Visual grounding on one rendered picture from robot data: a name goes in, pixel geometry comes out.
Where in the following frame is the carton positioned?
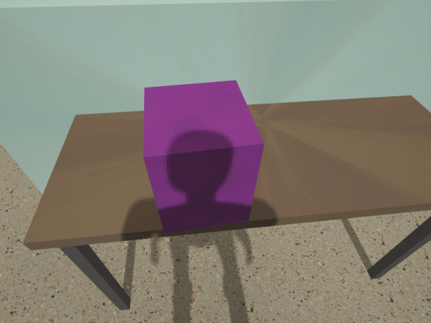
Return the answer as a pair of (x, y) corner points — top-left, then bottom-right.
(143, 80), (264, 233)

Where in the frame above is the table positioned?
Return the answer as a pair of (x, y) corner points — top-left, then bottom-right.
(23, 96), (431, 310)

